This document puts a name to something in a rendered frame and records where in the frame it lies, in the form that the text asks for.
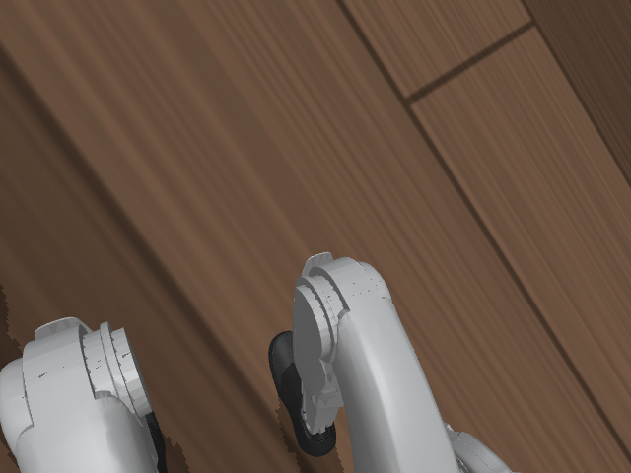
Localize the right robot hand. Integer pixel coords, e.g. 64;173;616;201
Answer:
444;422;513;473

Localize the left robot foot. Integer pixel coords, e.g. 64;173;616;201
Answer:
145;412;168;473

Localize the right robot foot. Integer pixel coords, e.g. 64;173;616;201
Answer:
268;331;336;457

